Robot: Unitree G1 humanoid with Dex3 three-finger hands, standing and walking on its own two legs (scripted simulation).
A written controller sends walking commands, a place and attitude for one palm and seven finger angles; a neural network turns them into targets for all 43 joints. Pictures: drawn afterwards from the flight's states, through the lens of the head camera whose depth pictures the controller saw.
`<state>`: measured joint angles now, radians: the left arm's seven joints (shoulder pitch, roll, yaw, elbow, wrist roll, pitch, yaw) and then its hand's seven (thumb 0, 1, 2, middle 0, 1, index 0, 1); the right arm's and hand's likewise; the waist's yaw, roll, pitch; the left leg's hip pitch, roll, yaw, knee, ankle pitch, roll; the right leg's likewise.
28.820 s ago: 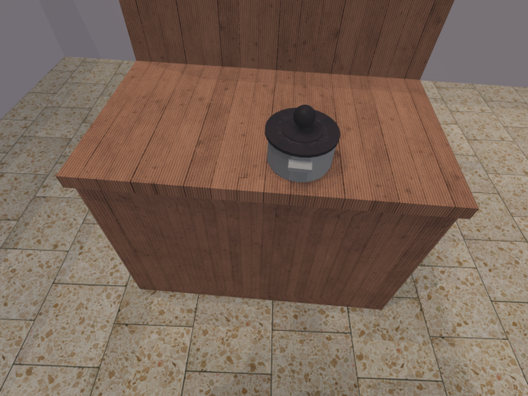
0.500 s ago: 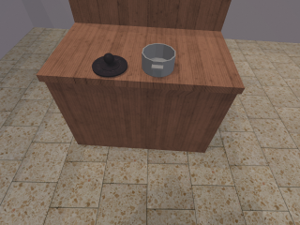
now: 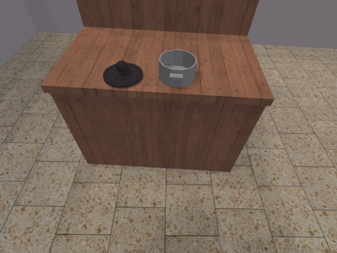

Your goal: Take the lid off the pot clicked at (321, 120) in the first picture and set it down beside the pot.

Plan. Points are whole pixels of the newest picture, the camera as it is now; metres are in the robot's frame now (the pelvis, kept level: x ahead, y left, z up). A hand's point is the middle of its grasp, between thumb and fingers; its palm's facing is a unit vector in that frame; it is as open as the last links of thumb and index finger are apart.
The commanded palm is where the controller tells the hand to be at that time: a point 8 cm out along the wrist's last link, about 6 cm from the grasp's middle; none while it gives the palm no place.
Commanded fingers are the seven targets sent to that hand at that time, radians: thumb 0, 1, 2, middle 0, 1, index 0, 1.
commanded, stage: stand and wait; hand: left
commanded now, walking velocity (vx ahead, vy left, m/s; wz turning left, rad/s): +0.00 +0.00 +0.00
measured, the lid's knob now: (121, 66) +0.81 +0.24 -0.03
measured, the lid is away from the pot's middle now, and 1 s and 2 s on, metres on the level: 0.24 0.24 0.24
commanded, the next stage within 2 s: none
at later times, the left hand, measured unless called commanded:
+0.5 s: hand out of the picture -0.01 +0.16 -0.18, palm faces +0.04 -0.98 -0.17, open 7.3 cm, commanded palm none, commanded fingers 0.00 0.90 0.90 -0.20 -0.30 -0.20 -0.30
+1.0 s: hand out of the picture -0.01 +0.16 -0.18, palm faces +0.04 -0.98 -0.17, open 7.3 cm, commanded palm none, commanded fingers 0.00 0.90 0.90 -0.20 -0.30 -0.20 -0.30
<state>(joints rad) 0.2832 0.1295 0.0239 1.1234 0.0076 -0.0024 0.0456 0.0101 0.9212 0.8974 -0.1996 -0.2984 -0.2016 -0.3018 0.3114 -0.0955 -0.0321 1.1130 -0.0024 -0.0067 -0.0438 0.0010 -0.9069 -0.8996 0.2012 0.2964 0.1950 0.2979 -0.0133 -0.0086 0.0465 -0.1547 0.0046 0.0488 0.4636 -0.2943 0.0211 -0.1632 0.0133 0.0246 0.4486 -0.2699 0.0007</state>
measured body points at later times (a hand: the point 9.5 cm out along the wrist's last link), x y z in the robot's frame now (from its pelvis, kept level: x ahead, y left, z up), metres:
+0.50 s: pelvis +0.00 +0.00 +0.00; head +0.02 +0.00 +0.45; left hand -0.01 +0.21 -0.16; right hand -0.02 -0.21 -0.16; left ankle -0.03 +0.10 -0.74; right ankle -0.02 -0.12 -0.74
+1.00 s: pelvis +0.00 +0.00 +0.00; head +0.02 +0.00 +0.45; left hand -0.01 +0.21 -0.16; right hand -0.02 -0.21 -0.16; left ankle -0.03 +0.10 -0.74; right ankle -0.02 -0.12 -0.74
